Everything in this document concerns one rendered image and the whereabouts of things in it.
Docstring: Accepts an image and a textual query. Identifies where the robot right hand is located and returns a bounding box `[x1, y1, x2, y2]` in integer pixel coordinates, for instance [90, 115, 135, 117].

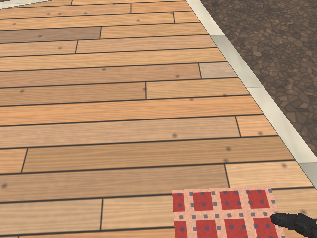
[270, 212, 317, 238]

